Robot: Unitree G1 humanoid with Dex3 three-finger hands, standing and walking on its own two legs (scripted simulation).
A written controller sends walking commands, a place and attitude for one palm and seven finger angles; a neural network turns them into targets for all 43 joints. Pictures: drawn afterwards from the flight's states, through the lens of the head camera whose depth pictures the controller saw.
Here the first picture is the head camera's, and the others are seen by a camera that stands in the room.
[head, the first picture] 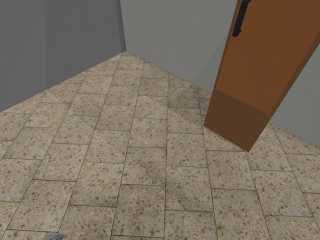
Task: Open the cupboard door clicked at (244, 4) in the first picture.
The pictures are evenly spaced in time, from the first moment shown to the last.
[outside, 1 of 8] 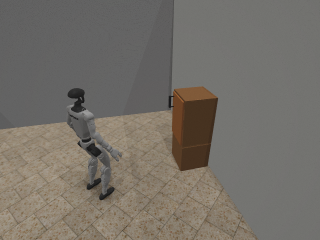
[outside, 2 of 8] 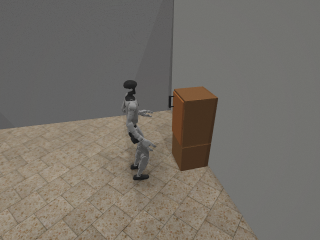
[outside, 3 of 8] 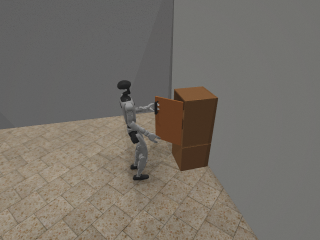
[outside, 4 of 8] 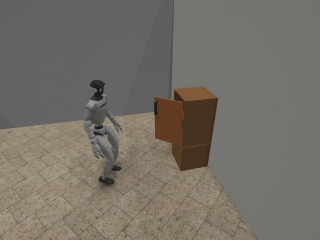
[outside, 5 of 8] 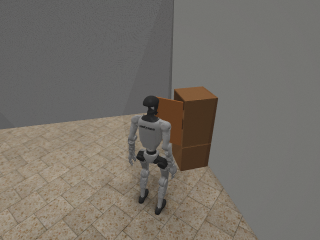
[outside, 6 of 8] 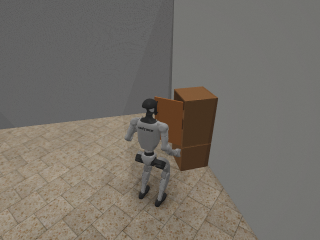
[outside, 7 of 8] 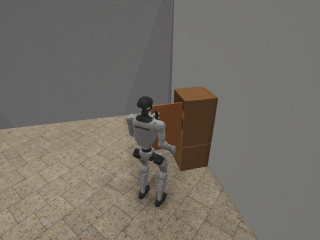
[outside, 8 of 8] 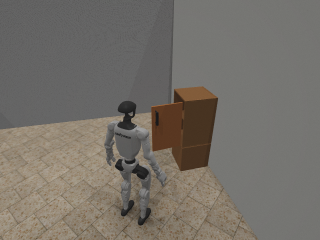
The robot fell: no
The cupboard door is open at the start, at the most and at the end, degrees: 0 96 95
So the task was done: yes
